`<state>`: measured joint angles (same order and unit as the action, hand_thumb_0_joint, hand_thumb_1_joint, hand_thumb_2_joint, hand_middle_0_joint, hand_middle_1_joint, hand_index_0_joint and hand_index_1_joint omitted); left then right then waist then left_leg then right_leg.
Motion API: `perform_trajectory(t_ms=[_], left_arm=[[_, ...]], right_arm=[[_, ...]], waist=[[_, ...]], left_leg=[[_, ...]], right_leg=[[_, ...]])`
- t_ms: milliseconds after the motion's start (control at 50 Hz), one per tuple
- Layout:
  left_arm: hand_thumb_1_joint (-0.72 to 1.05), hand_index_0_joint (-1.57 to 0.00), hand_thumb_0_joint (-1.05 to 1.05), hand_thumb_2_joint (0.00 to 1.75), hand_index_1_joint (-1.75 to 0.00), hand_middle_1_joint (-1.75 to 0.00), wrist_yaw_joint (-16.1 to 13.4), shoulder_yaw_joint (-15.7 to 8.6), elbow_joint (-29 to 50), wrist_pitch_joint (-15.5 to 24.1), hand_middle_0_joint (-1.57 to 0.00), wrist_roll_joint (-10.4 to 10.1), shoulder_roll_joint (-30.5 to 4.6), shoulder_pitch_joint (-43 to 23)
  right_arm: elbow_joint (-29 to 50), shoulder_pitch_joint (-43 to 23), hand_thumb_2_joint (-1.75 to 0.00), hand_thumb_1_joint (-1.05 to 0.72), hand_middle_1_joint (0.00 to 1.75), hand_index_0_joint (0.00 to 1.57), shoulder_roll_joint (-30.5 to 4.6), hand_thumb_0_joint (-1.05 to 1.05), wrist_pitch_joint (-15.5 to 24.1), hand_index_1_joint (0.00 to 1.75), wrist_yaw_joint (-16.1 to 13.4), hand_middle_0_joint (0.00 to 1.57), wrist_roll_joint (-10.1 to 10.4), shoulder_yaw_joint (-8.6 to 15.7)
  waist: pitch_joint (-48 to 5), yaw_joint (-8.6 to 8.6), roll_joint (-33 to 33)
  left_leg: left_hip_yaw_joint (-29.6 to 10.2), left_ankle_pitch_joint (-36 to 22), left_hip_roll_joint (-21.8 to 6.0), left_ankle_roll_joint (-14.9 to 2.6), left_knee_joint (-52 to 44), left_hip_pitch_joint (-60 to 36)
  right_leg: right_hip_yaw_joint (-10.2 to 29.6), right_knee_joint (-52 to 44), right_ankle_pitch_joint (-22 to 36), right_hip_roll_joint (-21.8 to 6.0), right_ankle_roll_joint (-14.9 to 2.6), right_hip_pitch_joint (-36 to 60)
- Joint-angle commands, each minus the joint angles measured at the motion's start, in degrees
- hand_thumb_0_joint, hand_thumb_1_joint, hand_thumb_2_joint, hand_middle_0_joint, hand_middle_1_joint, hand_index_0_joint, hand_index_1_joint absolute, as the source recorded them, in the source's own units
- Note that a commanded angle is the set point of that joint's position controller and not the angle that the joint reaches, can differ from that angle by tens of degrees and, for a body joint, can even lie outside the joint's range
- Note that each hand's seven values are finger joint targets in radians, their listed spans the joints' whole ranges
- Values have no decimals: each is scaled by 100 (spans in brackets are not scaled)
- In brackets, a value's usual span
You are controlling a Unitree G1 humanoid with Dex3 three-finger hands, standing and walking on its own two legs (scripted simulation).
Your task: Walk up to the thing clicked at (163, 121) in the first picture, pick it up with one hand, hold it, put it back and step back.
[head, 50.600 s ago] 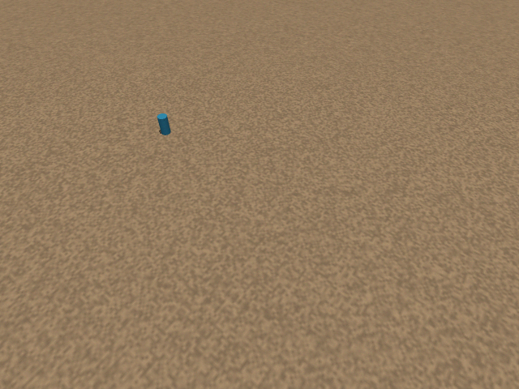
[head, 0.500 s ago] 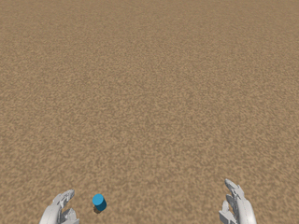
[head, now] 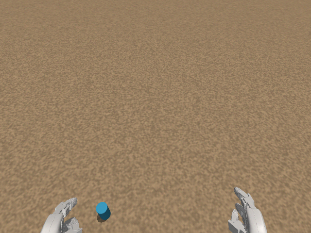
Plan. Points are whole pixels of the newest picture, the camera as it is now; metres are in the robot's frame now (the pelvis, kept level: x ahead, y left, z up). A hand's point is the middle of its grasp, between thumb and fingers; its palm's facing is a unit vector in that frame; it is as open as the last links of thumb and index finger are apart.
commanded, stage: home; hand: left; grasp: from above
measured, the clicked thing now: (103, 211) +0.38 +0.25 -0.65
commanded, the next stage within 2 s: stand in 0.22 s
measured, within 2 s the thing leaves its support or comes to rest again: neither
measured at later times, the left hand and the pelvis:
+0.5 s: hand out of the picture +0.15 +0.22 -0.09, palm faces +0.01 -0.94 -0.33, open 7.4 cm; pelvis -0.01 +0.00 +0.02, yaw +0 degrees
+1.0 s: hand out of the picture +0.03 +0.24 -0.11, palm faces +0.05 -0.95 -0.32, open 7.4 cm; pelvis -0.01 +0.00 +0.06, yaw +1 degrees
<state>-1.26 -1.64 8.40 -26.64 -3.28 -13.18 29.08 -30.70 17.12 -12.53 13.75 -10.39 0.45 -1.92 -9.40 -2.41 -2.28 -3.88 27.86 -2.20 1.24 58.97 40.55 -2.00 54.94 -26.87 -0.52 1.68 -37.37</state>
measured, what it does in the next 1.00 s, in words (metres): rises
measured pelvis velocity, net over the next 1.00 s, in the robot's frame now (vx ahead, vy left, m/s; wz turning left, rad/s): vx -0.01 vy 0.00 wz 0.01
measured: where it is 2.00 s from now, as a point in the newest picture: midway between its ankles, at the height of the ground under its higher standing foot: outside the picture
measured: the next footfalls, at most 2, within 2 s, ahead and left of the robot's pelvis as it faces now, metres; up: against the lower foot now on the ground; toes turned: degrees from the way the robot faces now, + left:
none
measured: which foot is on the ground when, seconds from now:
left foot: down 0.00-1.00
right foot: down 0.00-1.00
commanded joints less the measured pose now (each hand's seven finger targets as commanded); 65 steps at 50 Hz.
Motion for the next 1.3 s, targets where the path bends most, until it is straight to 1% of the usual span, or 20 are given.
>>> perform_trajectory(t_ms=[0, 80, 120, 280, 300, 320, 340, 360, 400, 420, 440, 500, 560, 680, 780, 900, 960, 1120, 1260, 1280], left_arm=[[90, -20, 0, 90, -30, -30, -41, -388, 1160, 287, -20, 41, -618, -147], [90, -20, 0, 90, -30, -30, -38, -336, 1186, 288, -20, 44, -598, -134], [90, -20, 0, 90, -30, -30, -39, -334, 1141, 285, -20, 44, -615, -159], [90, -20, 0, 90, -30, -30, -36, -365, 1208, 285, -20, 20, -623, -154], [90, -20, 0, 90, -30, -30, -258, -384, -802, 1540, -20, 695, -1131, -1801], [90, -20, 0, 90, -30, -30, -225, -478, -1884, 1923, -20, 739, -1237, -1250], [90, -20, 0, 90, -30, -30, -193, -460, -2170, 2124, -20, 777, -1305, -1223], [90, -20, 0, 90, -30, -30, -142, -403, -2321, 2226, -20, 763, -1250, -1391], [90, -20, 0, 90, -30, -30, -98, -332, -2772, 2384, -20, 714, -1267, -1560], [90, -20, 0, 90, -30, -30, -95, -346, -2980, 2408, -20, 688, -1252, -1528], [90, -20, 0, 90, -30, -30, -90, -386, -3230, 2420, -20, 644, -1262, -1605], [90, -20, 0, 90, -30, -30, -110, -367, -3894, 2532, -20, 598, -1203, -1706], [90, -20, 0, 90, -30, -30, -126, -397, -4410, 2639, -20, 608, -1241, -1879], [90, -20, 0, 90, -30, -30, -130, -376, -5315, 2688, -20, 540, -1222, -1840], [90, -20, 0, 90, -30, -30, -124, -335, -5936, 2704, -20, 524, -1321, -1818], [90, -20, 0, 90, -30, -30, -109, -292, -6410, 2708, -20, 525, -1392, -1942], [90, -20, 0, 90, -30, -30, -100, -272, -6580, 2726, -20, 510, -1383, -1938], [90, -20, 0, 90, -30, -30, -69, -243, -6893, 2728, -20, 519, -1448, -1982], [90, -20, 0, 90, -30, -30, -61, -251, -7013, 2738, -20, 501, -1563, -2054], [90, -20, 0, 90, -30, -30, -61, -252, -7016, 2745, -20, 494, -1570, -2073]], right_arm=[[952, -449, -90, -90, 30, 20, -713, 0, 343, 30, -97, 20, 5, 340], [955, -430, -90, -90, 30, 20, -723, 0, 352, 30, -88, 20, -8, 337], [956, -477, -90, -90, 30, 20, -730, 0, 331, 30, -88, 20, 9, 330], [969, -443, -90, -90, 30, 20, -695, 0, 346, 30, -96, 20, 12, 316], [-532, -728, -90, -90, 30, 20, -1341, 0, -294, 30, 245, 20, -667, 525], [-572, -820, -90, -90, 30, 20, -1454, 0, -536, 30, 428, 20, -691, 651], [-517, -786, -90, -90, 30, 20, -1420, 0, -646, 30, 553, 20, -712, 628], [-486, -688, -90, -90, 30, 20, -1419, 0, -734, 30, 622, 20, -720, 620], [-706, -703, -90, -90, 30, 20, -1244, 0, -784, 30, 821, 20, -446, 572], [-804, -758, -90, -90, 30, 20, -1278, 0, -814, 30, 883, 20, -381, 612], [-857, -775, -90, -90, 30, 20, -1288, 0, -843, 30, 910, 20, -332, 624], [-1157, -850, -90, -90, 30, 20, -1325, 0, -929, 30, 950, 20, -316, 683], [-1343, -827, -90, -90, 30, 20, -1308, 0, -1015, 30, 932, 20, -335, 692], [-1811, -813, -90, -90, 30, 20, -1406, 0, -1116, 30, 867, 20, -303, 684], [-2153, -849, -90, -90, 30, 20, -1434, 0, -1189, 30, 834, 20, -249, 657], [-2468, -896, -90, -90, 30, 20, -1488, 0, -1263, 30, 840, 20, -215, 635], [-2582, -933, -90, -90, 30, 20, -1501, 0, -1259, 30, 849, 20, -199, 625], [-2794, -950, -90, -90, 30, 20, -1477, 0, -1296, 30, 885, 20, -197, 589], [-2907, -877, -90, -90, 30, 20, -1495, 0, -1334, 30, 916, 20, -185, 560], [-2900, -904, -90, -90, 30, 20, -1477, 0, -1323, 30, 920, 20, -183, 561]], waist=[[-350, 31, -38], [-416, 3, -138], [-197, 28, -80], [-371, 14, -101], [833, 444, 247], [473, 459, 520], [359, 349, 795], [460, 223, 508], [261, 338, 158], [330, 424, 387], [227, 393, 473], [250, 447, 190], [387, 361, 263], [692, 389, -57], [962, 337, 131], [1332, 294, 46], [1239, 319, 22], [1455, 311, 80], [1531, 288, 237], [1396, 291, 316]], left_leg=[[124, -867, 185, -167, -1056, -467], [110, -903, 168, -161, -1079, -538], [116, -676, 180, -170, -1103, -396], [117, -711, 198, -179, -1064, -429], [-154, -1995, -14, -463, -1496, -593], [58, -1748, 70, -548, -1434, -893], [123, -1635, 115, -554, -1393, -1104], [34, -1607, 142, -504, -1522, -1201], [-59, -1526, 126, -522, -1774, -1567], [26, -1562, 140, -487, -1766, -1702], [30, -1676, 134, -466, -1749, -1784], [-161, -1778, 18, -491, -2010, -2089], [-164, -1949, 6, -482, -2197, -2185], [-463, -2099, -187, -482, -2856, -2404], [-376, -1765, -162, -380, -3199, -2688], [-453, -1020, -220, -316, -3813, -2708], [-465, -1213, -255, -316, -3951, -2772], [-453, -913, -251, -255, -4140, -2820], [-373, -929, -196, -253, -4072, -2813], [-349, -1165, -209, -262, -4005, -2970]], right_leg=[[-221, -945, 742, 162, -162, 198], [-227, -874, 788, 177, -168, 188], [-221, -939, 593, 166, -167, 99], [-207, -938, 629, 156, -163, 164], [162, -988, 835, -276, -331, 1344], [592, -1331, 676, -384, -503, 1428], [855, -1429, 622, -504, -622, 1371], [773, -1437, 654, -374, -610, 1139], [573, -1300, 1019, -419, -496, 1590], [656, -1477, 1039, -474, -475, 1515], [670, -1520, 1108, -494, -479, 1555], [502, -1652, 1240, -453, -348, 1716], [498, -1802, 1522, -465, -326, 1897], [359, -2179, 1671, -393, -274, 2291], [480, -2802, 1559, -505, -307, 2441], [444, -3290, 1138, -471, -231, 2622], [437, -3378, 1400, -520, -222, 2895], [442, -3660, 967, -521, -186, 2782], [568, -3911, 580, -590, -183, 2740], [605, -3931, 673, -635, -211, 2758]])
